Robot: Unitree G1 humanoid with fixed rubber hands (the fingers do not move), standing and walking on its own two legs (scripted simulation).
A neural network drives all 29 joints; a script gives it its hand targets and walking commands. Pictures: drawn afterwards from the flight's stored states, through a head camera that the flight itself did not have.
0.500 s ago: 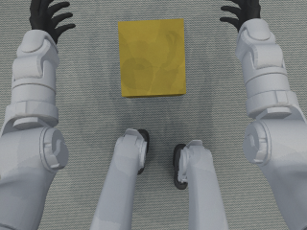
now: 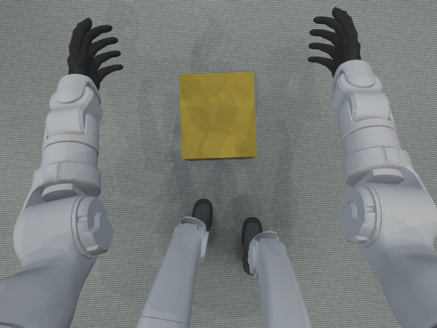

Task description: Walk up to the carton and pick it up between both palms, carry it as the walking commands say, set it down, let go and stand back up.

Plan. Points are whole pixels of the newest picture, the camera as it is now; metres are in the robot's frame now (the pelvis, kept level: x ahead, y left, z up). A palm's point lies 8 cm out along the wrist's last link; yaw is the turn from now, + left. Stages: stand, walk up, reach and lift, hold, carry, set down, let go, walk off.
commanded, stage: let go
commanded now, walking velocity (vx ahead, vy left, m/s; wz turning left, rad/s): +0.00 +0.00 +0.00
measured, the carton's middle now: (218, 120) +0.50 +0.08 -0.57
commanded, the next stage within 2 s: stand in 1.34 s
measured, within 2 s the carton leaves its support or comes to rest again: neither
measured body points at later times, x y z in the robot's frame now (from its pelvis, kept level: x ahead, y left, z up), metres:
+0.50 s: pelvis +0.05 +0.01 +0.07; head +0.23 +0.01 +0.48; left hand +0.35 +0.27 -0.02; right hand +0.40 -0.18 -0.03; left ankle +0.08 +0.09 -0.63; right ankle +0.04 -0.11 -0.63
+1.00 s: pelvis +0.08 -0.02 +0.11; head +0.10 -0.02 +0.56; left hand +0.24 +0.22 +0.03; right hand +0.25 -0.25 +0.03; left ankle +0.08 +0.09 -0.63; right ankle +0.04 -0.11 -0.63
